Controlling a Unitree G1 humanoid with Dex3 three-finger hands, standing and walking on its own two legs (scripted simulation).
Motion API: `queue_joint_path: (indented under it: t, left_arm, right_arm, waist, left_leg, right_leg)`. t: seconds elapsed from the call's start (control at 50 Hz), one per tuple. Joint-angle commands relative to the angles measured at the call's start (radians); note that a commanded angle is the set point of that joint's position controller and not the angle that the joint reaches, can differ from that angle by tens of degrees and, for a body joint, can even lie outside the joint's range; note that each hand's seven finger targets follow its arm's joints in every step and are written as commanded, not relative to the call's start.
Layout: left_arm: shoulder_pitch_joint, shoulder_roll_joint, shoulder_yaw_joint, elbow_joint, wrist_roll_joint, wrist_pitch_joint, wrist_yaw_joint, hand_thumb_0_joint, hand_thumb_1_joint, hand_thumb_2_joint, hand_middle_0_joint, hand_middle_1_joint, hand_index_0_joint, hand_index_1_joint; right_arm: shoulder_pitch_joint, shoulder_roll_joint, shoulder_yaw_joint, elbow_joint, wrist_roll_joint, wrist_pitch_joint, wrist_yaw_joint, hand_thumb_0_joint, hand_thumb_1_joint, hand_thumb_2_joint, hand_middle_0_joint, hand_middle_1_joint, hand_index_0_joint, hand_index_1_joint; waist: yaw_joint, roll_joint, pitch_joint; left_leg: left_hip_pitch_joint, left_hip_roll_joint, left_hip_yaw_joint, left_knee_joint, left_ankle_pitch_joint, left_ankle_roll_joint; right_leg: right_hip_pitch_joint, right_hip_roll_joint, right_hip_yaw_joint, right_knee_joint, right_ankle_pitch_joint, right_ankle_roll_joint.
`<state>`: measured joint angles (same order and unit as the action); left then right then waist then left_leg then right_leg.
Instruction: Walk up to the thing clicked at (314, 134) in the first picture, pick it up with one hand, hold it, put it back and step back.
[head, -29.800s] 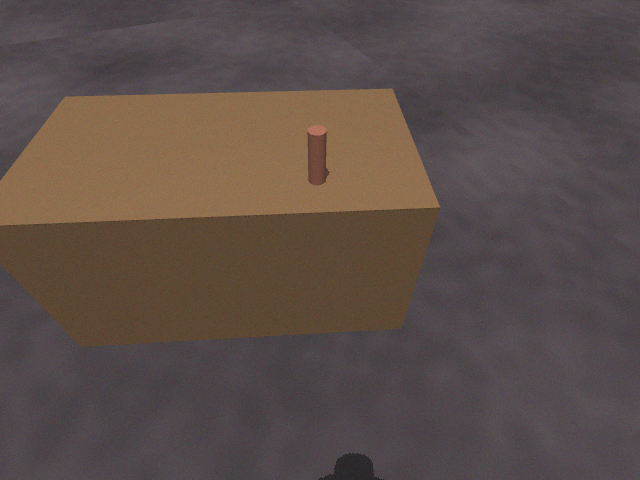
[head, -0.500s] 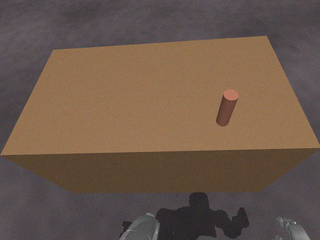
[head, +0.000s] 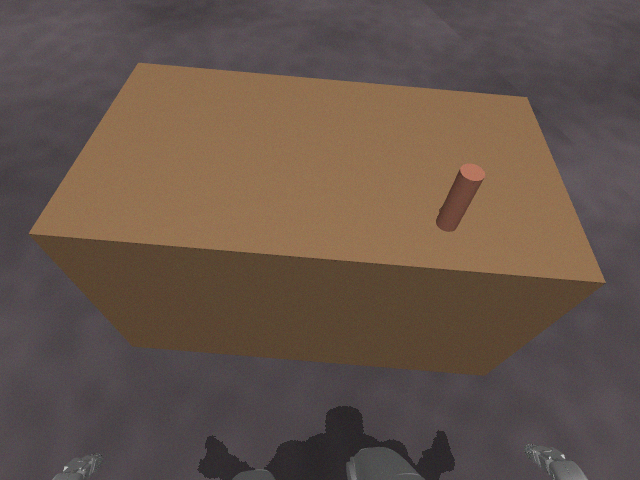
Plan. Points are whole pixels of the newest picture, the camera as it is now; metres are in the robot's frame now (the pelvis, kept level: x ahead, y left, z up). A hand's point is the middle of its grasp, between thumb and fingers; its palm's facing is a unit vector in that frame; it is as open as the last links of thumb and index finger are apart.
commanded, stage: step back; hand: right
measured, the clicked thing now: (458, 199) +0.62 -0.26 -0.09
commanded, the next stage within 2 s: none
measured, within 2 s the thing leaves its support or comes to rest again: neither
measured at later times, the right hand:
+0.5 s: hand out of the picture -0.11 -0.28 -0.17, palm faces +0.00 +0.93 -0.37, open 7.4 cm
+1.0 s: hand out of the picture -0.18 -0.25 -0.15, palm faces +0.04 +0.92 -0.38, open 7.4 cm
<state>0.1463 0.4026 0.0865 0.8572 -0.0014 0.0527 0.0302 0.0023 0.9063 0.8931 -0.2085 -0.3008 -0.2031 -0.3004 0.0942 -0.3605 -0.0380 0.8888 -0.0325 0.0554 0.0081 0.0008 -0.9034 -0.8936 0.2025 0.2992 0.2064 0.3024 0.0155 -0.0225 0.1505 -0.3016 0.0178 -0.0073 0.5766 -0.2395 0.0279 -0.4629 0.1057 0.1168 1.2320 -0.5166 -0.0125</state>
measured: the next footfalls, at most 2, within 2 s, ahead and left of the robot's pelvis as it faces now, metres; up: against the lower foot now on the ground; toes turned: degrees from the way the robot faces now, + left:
right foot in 0.20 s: -0.07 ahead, -0.14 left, +0.00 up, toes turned -3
left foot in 0.60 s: -0.17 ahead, +0.14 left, +0.00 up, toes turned -3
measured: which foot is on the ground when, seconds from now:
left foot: down 0.00-0.24, up 0.26-0.58, down 0.60-1.00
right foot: up 0.00-0.18, down 0.20-0.62, up 0.64-0.96, down 0.98-1.00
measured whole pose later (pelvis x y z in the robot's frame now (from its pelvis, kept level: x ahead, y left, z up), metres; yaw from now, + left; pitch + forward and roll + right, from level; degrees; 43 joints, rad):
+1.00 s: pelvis -0.32 +0.02 -0.02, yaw -6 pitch -3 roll -2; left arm 0.17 0.36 0.06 0.91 0.02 0.03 0.02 0.00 0.91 0.89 -0.21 -0.30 -0.20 -0.30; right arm 0.02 -0.41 -0.05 0.82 -0.02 0.07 0.01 0.00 -0.90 -0.89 0.20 0.30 0.21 0.30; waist 0.03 0.06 0.21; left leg -0.42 0.08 0.02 0.68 -0.21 0.00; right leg -0.19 0.05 0.01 0.63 -0.38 0.00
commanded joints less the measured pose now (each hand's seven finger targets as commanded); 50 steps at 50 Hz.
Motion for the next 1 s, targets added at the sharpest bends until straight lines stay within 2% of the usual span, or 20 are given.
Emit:
queue_joint_path:
  t: [0.0, 0.12, 0.18, 0.2, 0.22, 0.24, 0.26, 0.3, 0.32, 0.44, 0.52, 0.56, 0.58, 0.6, 0.62, 0.64, 0.72, 0.84, 0.94, 0.98]
  left_arm:
    - [0.074, 0.152, 0.043, -0.055, 0.009, -0.028, 0.003, 0.0, 0.9, 0.9, -0.2, -0.3, -0.2, -0.3]
    - [0.114, 0.158, 0.036, -0.038, 0.013, -0.049, -0.001, 0.0, 0.9, 0.9, -0.2, -0.3, -0.2, -0.3]
    - [0.228, 0.181, 0.047, 0.021, 0.032, -0.058, -0.003, 0.0, 0.9, 0.9, -0.2, -0.3, -0.2, -0.3]
    - [0.222, 0.237, 0.065, 0.008, 0.046, -0.06, -0.005, 0.0, 0.9, 0.9, -0.2, -0.3, -0.2, -0.3]
    - [0.154, 0.344, 0.089, -0.032, 0.048, -0.056, -0.01, 0.0, 0.9, 0.9, -0.2, -0.3, -0.2, -0.3]
    - [0.051, 0.405, 0.095, -0.08, 0.057, -0.055, -0.005, 0.0, 0.9, 0.9, -0.2, -0.3, -0.2, -0.3]
    - [-0.031, 0.362, 0.09, -0.102, 0.049, -0.059, 0.003, 0.0, 0.9, 0.9, -0.2, -0.3, -0.2, -0.3]
    - [-0.114, 0.242, 0.063, -0.126, 0.045, -0.064, 0.003, 0.0, 0.9, 0.9, -0.2, -0.3, -0.2, -0.3]
    - [-0.108, 0.218, 0.065, -0.121, 0.043, -0.059, 0.003, 0.0, 0.9, 0.9, -0.2, -0.3, -0.2, -0.3]
    - [0.073, 0.203, 0.068, -0.106, 0.041, -0.047, 0.02, 0.0, 0.9, 0.9, -0.2, -0.3, -0.2, -0.3]
    - [0.024, 0.227, 0.064, -0.127, 0.029, -0.032, 0.025, 0.0, 0.9, 0.9, -0.2, -0.3, -0.2, -0.3]
    - [-0.047, 0.233, 0.053, -0.145, 0.014, -0.018, 0.016, 0.0, 0.9, 0.9, -0.2, -0.3, -0.2, -0.3]
    - [-0.038, 0.2, 0.037, -0.156, 0.009, -0.012, 0.013, 0.0, 0.9, 0.9, -0.2, -0.3, -0.2, -0.3]
    - [-0.049, 0.157, 0.028, -0.167, 0.001, -0.012, 0.014, 0.0, 0.9, 0.9, -0.2, -0.3, -0.2, -0.3]
    - [-0.117, 0.186, 0.047, -0.167, 0.006, -0.011, 0.027, 0.0, 0.9, 0.9, -0.2, -0.3, -0.2, -0.3]
    - [-0.116, 0.206, 0.053, -0.147, 0.018, -0.01, 0.033, 0.0, 0.9, 0.9, -0.2, -0.3, -0.2, -0.3]
    - [0.02, 0.189, 0.05, -0.074, -0.002, -0.012, 0.014, 0.0, 0.9, 0.9, -0.2, -0.3, -0.2, -0.3]
    - [0.017, 0.151, 0.027, -0.084, 0.015, -0.038, 0.004, 0.0, 0.9, 0.9, -0.2, -0.3, -0.2, -0.3]
    - [0.151, 0.159, 0.027, -0.001, 0.031, -0.053, -0.001, 0.0, 0.9, 0.9, -0.2, -0.3, -0.2, -0.3]
    - [0.143, 0.272, 0.06, -0.008, 0.052, -0.055, -0.003, 0.0, 0.9, 0.9, -0.2, -0.3, -0.2, -0.3]
  right_arm:
    - [-0.015, -0.221, -0.06, -0.086, 0.005, -0.029, -0.024, 0.0, -0.9, -0.9, 0.2, 0.3, 0.2, 0.3]
    - [-0.003, -0.26, -0.077, -0.108, 0.003, -0.008, -0.017, 0.0, -0.9, -0.9, 0.2, 0.3, 0.2, 0.3]
    - [-0.047, -0.266, -0.078, -0.111, 0.025, 0.01, -0.013, 0.0, -0.9, -0.9, 0.2, 0.3, 0.2, 0.3]
    - [-0.05, -0.227, -0.067, -0.125, 0.031, 0.01, -0.009, 0.0, -0.9, -0.9, 0.2, 0.3, 0.2, 0.3]
    - [-0.094, -0.189, -0.062, -0.148, 0.032, 0.01, -0.012, 0.0, -0.9, -0.9, 0.2, 0.3, 0.2, 0.3]
    - [-0.106, -0.232, -0.082, -0.139, 0.02, 0.018, -0.027, 0.0, -0.9, -0.9, 0.2, 0.3, 0.2, 0.3]
    - [-0.051, -0.267, -0.094, -0.112, 0.027, 0.019, -0.025, 0.0, -0.9, -0.9, 0.2, 0.3, 0.2, 0.3]
    - [0.057, -0.244, -0.084, -0.056, 0.041, 0.01, -0.017, 0.0, -0.9, -0.9, 0.2, 0.3, 0.2, 0.3]
    - [0.078, -0.214, -0.073, -0.053, 0.042, 0.003, -0.021, 0.0, -0.9, -0.9, 0.2, 0.3, 0.2, 0.3]
    - [0.05, -0.195, -0.053, -0.087, 0.021, -0.017, -0.039, 0.0, -0.9, -0.9, 0.2, 0.3, 0.2, 0.3]
    - [0.125, -0.212, -0.065, -0.064, 0.009, -0.022, -0.034, 0.0, -0.9, -0.9, 0.2, 0.3, 0.2, 0.3]
    - [0.217, -0.217, -0.077, -0.02, 0.005, -0.026, -0.029, 0.0, -0.9, -0.9, 0.2, 0.3, 0.2, 0.3]
    - [0.206, -0.258, -0.091, -0.024, -0.006, -0.027, -0.027, 0.0, -0.9, -0.9, 0.2, 0.3, 0.2, 0.3]
    - [0.182, -0.342, -0.108, -0.038, -0.02, -0.024, -0.024, 0.0, -0.9, -0.9, 0.2, 0.3, 0.2, 0.3]
    - [0.114, -0.421, -0.111, -0.066, -0.015, -0.019, -0.012, 0.0, -0.9, -0.9, 0.2, 0.3, 0.2, 0.3]
    - [0.067, -0.405, -0.109, -0.075, -0.014, -0.025, -0.014, 0.0, -0.9, -0.9, 0.2, 0.3, 0.2, 0.3]
    - [-0.041, -0.245, -0.066, -0.104, -0.014, -0.031, -0.028, 0.0, -0.9, -0.9, 0.2, 0.3, 0.2, 0.3]
    - [0.056, -0.253, -0.073, -0.1, -0.001, -0.017, -0.027, 0.0, -0.9, -0.9, 0.2, 0.3, 0.2, 0.3]
    - [-0.02, -0.284, -0.077, -0.122, 0.02, 0.01, -0.019, 0.0, -0.9, -0.9, 0.2, 0.3, 0.2, 0.3]
    - [-0.039, -0.209, -0.053, -0.143, 0.031, 0.004, -0.017, 0.0, -0.9, -0.9, 0.2, 0.3, 0.2, 0.3]
  waist:
    - [-0.018, 0.17, -0.142]
    - [-0.044, 0.229, -0.234]
    - [0.019, 0.166, -0.246]
    - [0.019, -0.009, -0.197]
    - [0.05, -0.247, -0.109]
    - [0.068, -0.278, -0.024]
    - [0.009, -0.229, 0.013]
    - [-0.074, -0.078, -0.038]
    - [-0.07, -0.101, -0.083]
    - [0.054, -0.165, -0.18]
    - [0.026, -0.227, -0.249]
    - [-0.034, -0.173, -0.263]
    - [-0.035, -0.046, -0.248]
    - [-0.038, 0.196, -0.225]
    - [-0.072, 0.303, -0.182]
    - [-0.068, 0.272, -0.134]
    - [0.032, 0.163, -0.099]
    - [-0.038, 0.224, -0.194]
    - [0.015, 0.197, -0.304]
    - [0.019, -0.079, -0.238]
  left_leg:
    - [0.194, 0.196, -0.177, -0.173, 0.278, 0.203]
    - [0.233, 0.221, -0.168, -0.098, 0.234, 0.199]
    - [0.032, 0.187, -0.144, -0.037, 0.049, 0.115]
    - [-0.126, 0.097, -0.087, 0.094, -0.108, 0.052]
    - [-0.225, -0.087, -0.037, 0.332, -0.302, -0.021]
    - [-0.166, -0.078, -0.18, 0.56, -0.36, -0.047]
    - [-0.131, -0.05, -0.246, 0.648, -0.307, -0.039]
    - [-0.155, -0.147, -0.226, 0.668, -0.192, -0.033]
    - [-0.16, -0.162, -0.194, 0.659, -0.184, -0.038]
    - [-0.261, -0.081, -0.131, 0.406, -0.313, -0.071]
    - [-0.088, -0.02, -0.061, 0.092, -0.261, -0.033]
    - [0.069, -0.043, 0.014, -0.174, -0.012, -0.015]
    - [0.118, 0.027, -0.114, -0.181, 0.121, 0.007]
    - [0.149, 0.223, -0.381, -0.209, 0.279, 0.094]
    - [-0.021, 0.348, -0.528, -0.271, 0.262, 0.248]
    - [-0.098, 0.383, -0.567, -0.288, 0.224, 0.291]
    - [0.04, 0.192, -0.205, -0.163, 0.36, 0.17]
    - [0.291, 0.23, -0.199, -0.085, 0.439, 0.223]
    - [0.186, 0.191, -0.152, 0.011, 0.295, 0.136]
    - [-0.156, 0.027, -0.105, 0.165, -0.045, 0.022]
  right_leg:
    - [-0.048, -0.029, 0.016, -0.092, 0.037, 0.051]
    - [0.136, -0.091, -0.094, -0.571, 0.06, 0.048]
    - [0.338, -0.1, -0.11, -0.811, 0.273, -0.003]
    - [0.33, -0.229, 0.139, -0.867, 0.164, -0.053]
    - [0.143, -0.438, 0.423, -0.992, 0.043, -0.184]
    - [-0.087, -0.565, 0.555, -1.054, 0.019, -0.302]
    - [-0.142, -0.545, 0.489, -1.038, 0.035, -0.277]
    - [0.031, -0.339, 0.119, -0.879, 0.412, -0.16]
    - [0.083, -0.293, 0.043, -0.852, 0.455, -0.129]
    - [0.473, -0.367, 0.101, -0.741, 0.673, -0.192]
    - [0.444, -0.392, 0.105, -0.651, 0.799, -0.176]
    - [0.342, -0.342, 0.049, -0.564, 0.717, -0.131]
    - [0.213, -0.272, 0.015, -0.5, 0.546, -0.072]
    - [0.025, -0.105, -0.069, -0.325, 0.218, -0.023]
    - [0.026, -0.01, -0.023, -0.149, -0.166, -0.001]
    - [0.045, -0.016, 0.064, -0.029, -0.176, 0.0]
    - [-0.047, -0.003, 0.055, 0.066, 0.027, -0.003]
    - [0.019, -0.075, -0.041, -0.387, -0.003, 0.054]
    - [0.291, -0.08, -0.139, -0.852, 0.299, 0.004]
    - [0.354, -0.301, 0.226, -0.849, 0.302, -0.092]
